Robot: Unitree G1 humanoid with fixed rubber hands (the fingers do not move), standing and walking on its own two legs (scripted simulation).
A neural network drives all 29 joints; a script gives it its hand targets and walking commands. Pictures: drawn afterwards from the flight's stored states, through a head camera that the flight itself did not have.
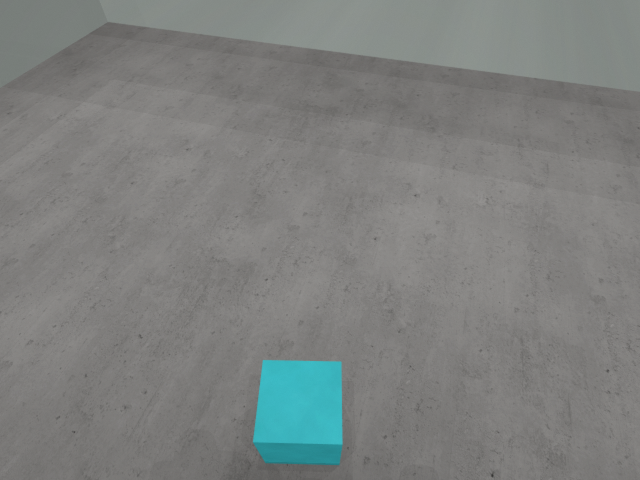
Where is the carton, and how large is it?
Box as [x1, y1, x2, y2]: [253, 360, 342, 464]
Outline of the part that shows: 263,360 253,442 264,461 276,463 338,464 342,444 340,362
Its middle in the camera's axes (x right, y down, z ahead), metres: -0.04 +0.47 +1.06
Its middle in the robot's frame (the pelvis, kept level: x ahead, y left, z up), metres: +0.38 +0.08 -0.64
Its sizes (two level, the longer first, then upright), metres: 0.210 0.200 0.250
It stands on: the floor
